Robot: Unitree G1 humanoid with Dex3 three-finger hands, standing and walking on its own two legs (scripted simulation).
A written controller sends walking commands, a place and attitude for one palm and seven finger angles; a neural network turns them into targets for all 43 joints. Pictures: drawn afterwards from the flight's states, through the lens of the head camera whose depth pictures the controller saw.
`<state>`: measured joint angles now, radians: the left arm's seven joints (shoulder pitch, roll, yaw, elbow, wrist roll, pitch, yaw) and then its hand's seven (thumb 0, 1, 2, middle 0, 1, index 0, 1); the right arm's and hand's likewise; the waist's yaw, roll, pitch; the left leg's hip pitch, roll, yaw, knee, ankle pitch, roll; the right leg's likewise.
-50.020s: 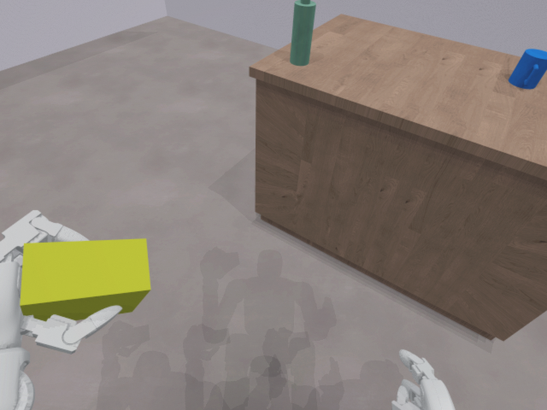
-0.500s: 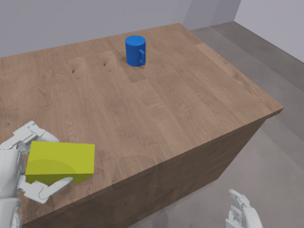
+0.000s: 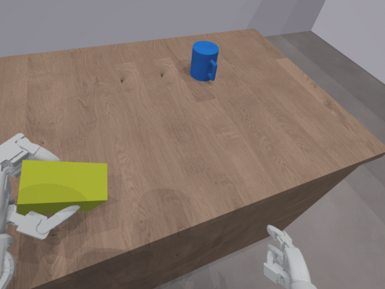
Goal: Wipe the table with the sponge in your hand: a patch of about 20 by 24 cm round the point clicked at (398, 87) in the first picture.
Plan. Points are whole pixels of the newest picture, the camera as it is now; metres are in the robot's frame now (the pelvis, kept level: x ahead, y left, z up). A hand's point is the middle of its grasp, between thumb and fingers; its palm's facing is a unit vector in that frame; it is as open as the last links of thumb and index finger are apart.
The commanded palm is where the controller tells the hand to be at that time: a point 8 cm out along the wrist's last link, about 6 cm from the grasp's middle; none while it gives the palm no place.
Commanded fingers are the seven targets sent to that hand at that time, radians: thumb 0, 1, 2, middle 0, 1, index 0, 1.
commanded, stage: come to a stop and stand still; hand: left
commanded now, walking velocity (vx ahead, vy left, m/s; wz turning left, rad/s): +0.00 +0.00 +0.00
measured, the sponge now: (74, 189) +0.23 +0.23 +0.12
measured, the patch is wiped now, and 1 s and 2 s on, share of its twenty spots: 0.00 0.00 0.00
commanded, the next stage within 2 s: look again from close up in 0.16 s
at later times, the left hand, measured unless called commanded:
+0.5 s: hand (60, 196) +0.21 +0.22 +0.15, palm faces +0.39 -0.84 -0.37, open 10.0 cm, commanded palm +0.15 +0.26 +0.18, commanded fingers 0.00 0.10 1.30 -1.20 -1.60 -1.20 -1.60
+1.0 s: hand (81, 177) +0.24 +0.20 +0.16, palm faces +0.30 -0.87 -0.40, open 10.0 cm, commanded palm +0.18 +0.25 +0.18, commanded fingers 0.00 0.10 1.30 -1.20 -1.60 -1.20 -1.60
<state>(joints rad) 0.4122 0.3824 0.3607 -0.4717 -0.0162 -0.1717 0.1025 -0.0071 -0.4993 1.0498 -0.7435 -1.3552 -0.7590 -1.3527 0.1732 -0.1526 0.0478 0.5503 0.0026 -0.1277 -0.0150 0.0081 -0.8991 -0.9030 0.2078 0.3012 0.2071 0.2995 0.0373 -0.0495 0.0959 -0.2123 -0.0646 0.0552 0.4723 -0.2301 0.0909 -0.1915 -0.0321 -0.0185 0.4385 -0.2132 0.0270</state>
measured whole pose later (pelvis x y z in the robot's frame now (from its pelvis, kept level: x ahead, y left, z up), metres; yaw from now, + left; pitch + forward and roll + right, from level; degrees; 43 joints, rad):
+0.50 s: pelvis -0.01 -0.02 +0.00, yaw +0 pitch -2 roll -2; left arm 0.43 0.35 0.33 -0.46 -0.01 -0.20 0.12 -0.01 -0.50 1.05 -0.74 -1.36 -0.76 -1.35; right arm 0.22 -0.20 0.02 0.58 0.01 -0.13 -0.04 0.01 -0.90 -0.90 0.21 0.30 0.21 0.30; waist 0.02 -0.01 0.07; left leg -0.22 -0.02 0.03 0.46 -0.21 0.06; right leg -0.17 0.01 -0.04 0.38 -0.17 0.01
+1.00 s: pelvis +0.00 -0.02 +0.00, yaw -3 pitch +0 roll -1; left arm 0.42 0.34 0.33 -0.44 -0.03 -0.23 0.08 -0.01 -0.50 1.05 -0.74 -1.36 -0.76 -1.36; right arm 0.20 -0.21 0.02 0.57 0.01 -0.16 0.00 0.01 -0.90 -0.90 0.21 0.30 0.21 0.30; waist 0.02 0.02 0.05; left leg -0.24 -0.02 0.08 0.48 -0.25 0.07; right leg -0.23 0.01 0.01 0.44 -0.21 0.01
